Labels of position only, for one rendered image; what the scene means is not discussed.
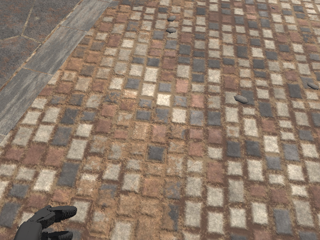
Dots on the left robot hand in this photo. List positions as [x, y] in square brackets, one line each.
[42, 219]

